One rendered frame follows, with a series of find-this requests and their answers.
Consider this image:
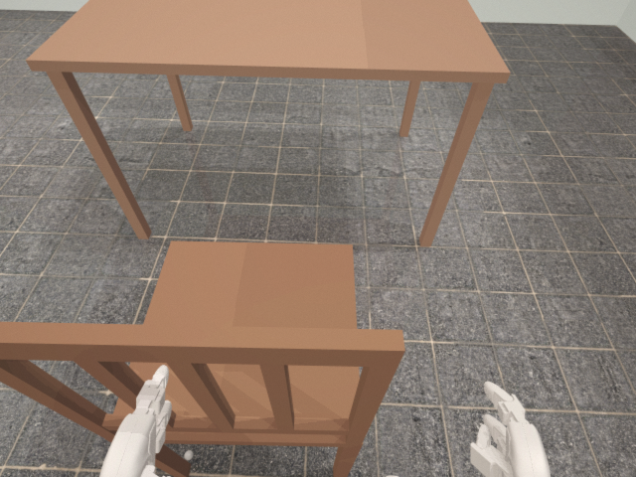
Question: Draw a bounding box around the chair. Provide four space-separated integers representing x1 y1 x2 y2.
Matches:
0 240 405 477

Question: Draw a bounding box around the left robot hand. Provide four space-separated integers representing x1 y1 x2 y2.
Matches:
99 365 172 477

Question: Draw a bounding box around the right robot hand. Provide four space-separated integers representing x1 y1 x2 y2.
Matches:
470 382 551 477

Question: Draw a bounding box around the table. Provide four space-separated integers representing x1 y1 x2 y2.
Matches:
25 0 510 246

